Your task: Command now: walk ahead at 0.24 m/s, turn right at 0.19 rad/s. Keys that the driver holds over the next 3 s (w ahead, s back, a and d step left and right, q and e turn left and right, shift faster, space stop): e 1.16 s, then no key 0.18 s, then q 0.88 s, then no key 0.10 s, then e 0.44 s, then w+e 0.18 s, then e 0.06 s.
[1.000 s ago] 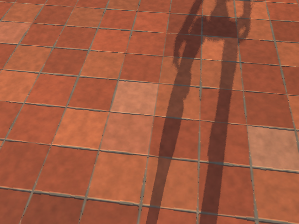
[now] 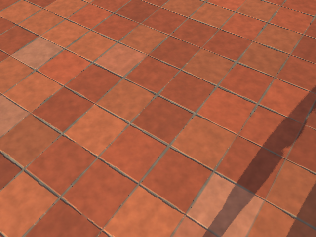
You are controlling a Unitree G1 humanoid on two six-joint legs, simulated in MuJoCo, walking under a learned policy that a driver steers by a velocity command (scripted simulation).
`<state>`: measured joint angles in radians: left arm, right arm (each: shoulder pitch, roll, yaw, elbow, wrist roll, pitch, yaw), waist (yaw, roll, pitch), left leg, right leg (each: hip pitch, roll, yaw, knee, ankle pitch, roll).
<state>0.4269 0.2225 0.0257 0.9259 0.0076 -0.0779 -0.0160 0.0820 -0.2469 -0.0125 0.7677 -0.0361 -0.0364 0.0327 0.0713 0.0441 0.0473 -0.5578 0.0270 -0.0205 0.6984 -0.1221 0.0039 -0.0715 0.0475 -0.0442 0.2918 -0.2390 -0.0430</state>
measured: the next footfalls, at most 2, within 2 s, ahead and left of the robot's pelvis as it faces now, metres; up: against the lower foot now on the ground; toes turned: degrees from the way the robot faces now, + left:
left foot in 0.08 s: +0.19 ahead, +0.10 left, +0.00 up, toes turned -3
right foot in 0.52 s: +0.07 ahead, -0.10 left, +0.00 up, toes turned -20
